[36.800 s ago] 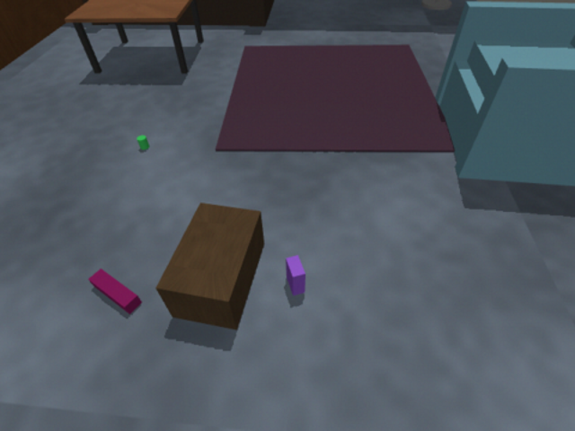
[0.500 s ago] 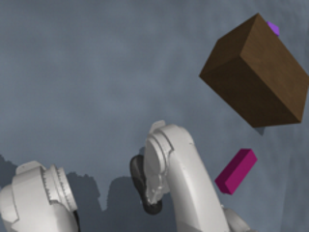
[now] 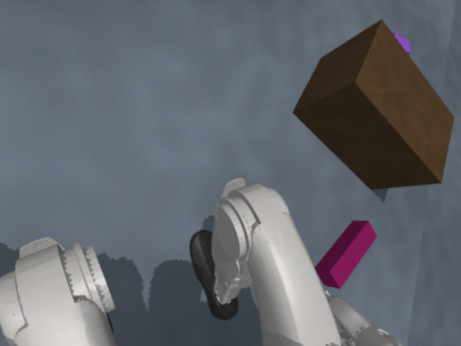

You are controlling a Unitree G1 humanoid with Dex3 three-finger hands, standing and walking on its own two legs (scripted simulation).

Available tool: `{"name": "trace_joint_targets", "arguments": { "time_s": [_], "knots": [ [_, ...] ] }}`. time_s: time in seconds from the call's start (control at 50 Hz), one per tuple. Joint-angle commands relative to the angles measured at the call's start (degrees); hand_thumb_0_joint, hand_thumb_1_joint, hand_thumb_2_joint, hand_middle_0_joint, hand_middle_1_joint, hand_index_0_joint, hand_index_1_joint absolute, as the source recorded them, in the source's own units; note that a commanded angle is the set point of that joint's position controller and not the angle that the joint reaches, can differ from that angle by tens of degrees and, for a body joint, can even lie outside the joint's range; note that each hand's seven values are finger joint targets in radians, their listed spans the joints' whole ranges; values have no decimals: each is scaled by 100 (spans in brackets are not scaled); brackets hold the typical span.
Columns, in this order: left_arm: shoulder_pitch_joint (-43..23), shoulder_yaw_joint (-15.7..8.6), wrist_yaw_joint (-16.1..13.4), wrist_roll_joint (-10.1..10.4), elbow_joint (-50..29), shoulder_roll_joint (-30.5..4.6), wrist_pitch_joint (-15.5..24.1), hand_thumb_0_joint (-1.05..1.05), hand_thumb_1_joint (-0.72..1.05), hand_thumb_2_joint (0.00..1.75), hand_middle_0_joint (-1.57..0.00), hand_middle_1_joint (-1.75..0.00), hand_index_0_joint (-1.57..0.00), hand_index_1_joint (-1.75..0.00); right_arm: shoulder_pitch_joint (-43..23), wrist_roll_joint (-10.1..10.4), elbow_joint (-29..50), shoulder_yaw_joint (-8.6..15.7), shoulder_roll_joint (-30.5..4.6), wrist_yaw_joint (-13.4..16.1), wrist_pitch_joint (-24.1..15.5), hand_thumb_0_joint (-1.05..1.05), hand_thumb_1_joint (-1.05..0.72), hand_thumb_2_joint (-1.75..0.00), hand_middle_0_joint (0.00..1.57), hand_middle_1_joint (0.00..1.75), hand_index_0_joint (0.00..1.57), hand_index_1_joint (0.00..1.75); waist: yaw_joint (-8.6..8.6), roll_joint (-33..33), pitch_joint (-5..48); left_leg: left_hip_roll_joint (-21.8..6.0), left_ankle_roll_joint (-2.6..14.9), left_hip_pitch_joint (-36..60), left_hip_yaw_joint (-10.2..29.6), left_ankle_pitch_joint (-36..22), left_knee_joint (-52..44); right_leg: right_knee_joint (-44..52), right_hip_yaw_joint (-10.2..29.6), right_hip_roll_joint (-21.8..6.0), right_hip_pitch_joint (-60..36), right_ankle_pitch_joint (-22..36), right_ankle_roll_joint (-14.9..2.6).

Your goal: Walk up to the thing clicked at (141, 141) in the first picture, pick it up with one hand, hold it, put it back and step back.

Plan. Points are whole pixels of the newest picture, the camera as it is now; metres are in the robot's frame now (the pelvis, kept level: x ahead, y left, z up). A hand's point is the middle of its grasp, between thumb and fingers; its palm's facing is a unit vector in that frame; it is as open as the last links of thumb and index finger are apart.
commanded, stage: rest palm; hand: left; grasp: from above
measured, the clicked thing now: out of the picture +0.45 +0.39 -0.27
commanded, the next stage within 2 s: close in 0.70 s
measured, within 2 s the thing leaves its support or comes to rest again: neither
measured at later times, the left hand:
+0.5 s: hand out of the picture +0.43 +0.37 -0.25, palm faces -0.46 -0.17 -0.87, open 14.0 cm
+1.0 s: hand out of the picture +0.43 +0.38 -0.25, palm faces -0.45 -0.16 -0.88, open 13.6 cm
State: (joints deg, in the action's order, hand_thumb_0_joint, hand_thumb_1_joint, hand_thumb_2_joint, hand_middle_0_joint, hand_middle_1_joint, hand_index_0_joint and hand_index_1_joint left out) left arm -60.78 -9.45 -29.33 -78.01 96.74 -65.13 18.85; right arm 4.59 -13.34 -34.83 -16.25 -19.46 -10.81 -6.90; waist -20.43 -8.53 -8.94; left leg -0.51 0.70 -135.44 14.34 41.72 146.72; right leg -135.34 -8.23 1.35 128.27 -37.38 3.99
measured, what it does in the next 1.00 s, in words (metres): stands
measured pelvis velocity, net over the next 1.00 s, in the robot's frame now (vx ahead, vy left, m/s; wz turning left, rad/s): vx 0.00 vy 0.00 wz -0.02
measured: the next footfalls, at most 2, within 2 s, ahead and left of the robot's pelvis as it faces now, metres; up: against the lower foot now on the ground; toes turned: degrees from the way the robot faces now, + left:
none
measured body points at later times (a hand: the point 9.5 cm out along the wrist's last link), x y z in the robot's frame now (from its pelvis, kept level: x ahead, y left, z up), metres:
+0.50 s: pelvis +0.00 +0.00 +0.00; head +0.27 +0.15 +0.32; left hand +0.45 +0.38 -0.20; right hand +0.07 -0.25 -0.05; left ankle +0.06 +0.12 -0.27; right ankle +0.12 -0.13 -0.27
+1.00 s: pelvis +0.00 +0.00 +0.00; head +0.27 +0.15 +0.32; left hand +0.45 +0.38 -0.20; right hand +0.08 -0.25 -0.05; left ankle +0.06 +0.12 -0.27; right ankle +0.12 -0.13 -0.27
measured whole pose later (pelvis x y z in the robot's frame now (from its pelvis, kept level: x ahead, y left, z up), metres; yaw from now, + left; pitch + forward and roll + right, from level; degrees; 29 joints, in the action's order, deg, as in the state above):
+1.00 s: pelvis +0.00 +0.00 +0.00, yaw -1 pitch +28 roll -16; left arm -61.7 -8.2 -30.9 -77.1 98.7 -66.3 17.3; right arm 4.2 -13.9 -34.4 -18.7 -20.3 -11.5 -9.4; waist -21.1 -9.1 -9.9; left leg -0.8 1.0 -135.3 15.1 41.9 147.6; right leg -135.3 -8.9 1.9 127.9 -36.9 4.1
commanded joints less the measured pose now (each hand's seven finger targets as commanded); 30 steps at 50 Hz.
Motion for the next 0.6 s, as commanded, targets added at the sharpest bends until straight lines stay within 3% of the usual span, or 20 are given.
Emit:
{"name": "trace_joint_targets", "arguments": {
  "time_s": [0.0, 0.02, 0.08, 0.12, 0.24, 0.3, 0.34, 0.36, 0.48, 0.54, 0.58],
  "knots": [
    [-1242, -43, -294, 118, -468, -1431, -62, 0, -55, 108, -8, -103, -5, -105, 1093, 7, -126, 584, -1872, 76, -15, 0, -90, -90, 20, 30, 20, 30, -228, 3187, 3594, -165, -25, 3026, -542, -1463, -1588, 916, -643, 246, -1678, 1357, -499],
    [-1261, -1, -289, 99, -543, -1408, -73, 0, -56, 106, -7, -102, -5, -104, 1119, -13, -110, 564, -1887, 64, -26, 0, -90, -90, 20, 30, 20, 30, -292, 3209, 3539, -163, -18, 3021, -553, -1461, -1594, 932, -651, 256, -1703, 1361, -485],
    [-1439, 18, -309, 161, -692, -1430, -71, 0, -57, 105, -7, -100, -4, -103, 1090, 13, -97, 550, -1915, 59, -73, 0, -90, -90, 20, 30, 20, 30, -258, 3395, 3687, -184, -69, 3223, -473, -1620, -1640, 860, -678, 245, -1678, 1467, -502],
    [-1181, -25, -313, 121, -437, -1460, -116, 0, -57, 106, -7, -100, -4, -103, 1136, 9, -114, 538, -1950, 46, -73, 0, -90, -90, 20, 30, 20, 30, -271, 3302, 3636, -201, -78, 3291, -431, -1725, -1642, 815, -709, 247, -1635, 1508, -485],
    [-1273, -23, -341, 146, -411, -1506, -116, 0, -56, 107, -8, -101, -5, -104, 1096, -19, -66, 424, -1952, 22, -135, 0, -90, -90, 20, 30, 20, 30, -341, 3232, 3422, -196, -58, 3080, -436, -1530, -1600, 835, -717, 241, -1653, 1421, -472],
    [-1421, -159, -383, 141, -676, -1775, -107, 0, -56, 106, -8, -101, -5, -104, 1123, -15, -49, 436, -1986, 40, -157, 0, -90, -90, 20, 30, 20, 30, -268, 3404, 3712, -202, -59, 3184, -458, -1549, -1612, 870, -684, 252, -1836, 1446, -481],
    [-1255, -53, -388, 142, -523, -1618, -141, 0, -56, 108, -8, -102, -5, -105, 1052, -14, -57, 459, -1963, 35, -158, 0, -90, -90, 20, 30, 20, 30, -234, 3376, 3675, -211, -61, 3094, -472, -1494, -1603, 848, -677, 275, -1799, 1425, -496],
    [-1168, -28, -370, 176, -348, -1513, -172, 0, -56, 109, -8, -103, -5, -106, 1057, -5, -57, 437, -1958, 25, -175, 0, -90, -90, 20, 30, 20, 30, -299, 3237, 3450, -207, -51, 2952, -460, -1411, -1596, 839, -707, 276, -1703, 1360, -484],
    [-1157, 44, -285, 209, -343, -1465, -213, 0, -55, 107, -8, -103, -5, -106, 1078, -12, -43, 420, -2008, 8, -202, 0, -90, -90, 20, 30, 20, 30, -329, 3200, 3358, -199, -50, 2926, -437, -1482, -1596, 865, -717, 273, -1706, 1429, -471],
    [-1337, -54, -290, 245, -580, -1646, -155, 0, -53, 110, -9, -105, -6, -108, 1066, 1, -57, 416, -2003, 24, -191, 0, -90, -90, 20, 30, 20, 30, -277, 3280, 3608, -212, -55, 3047, -422, -1506, -1590, 890, -713, 273, -1818, 1429, -481],
    [-1169, 55, -253, 273, -431, -1475, -156, 0, -52, 109, -9, -106, -7, -109, 1039, -9, -82, 403, -1999, 25, -193, 0, -90, -90, 20, 30, 20, 30, -302, 3174, 3535, -213, -48, 3008, -446, -1545, -1563, 904, -705, 298, -1856, 1467, -468]
  ]
}}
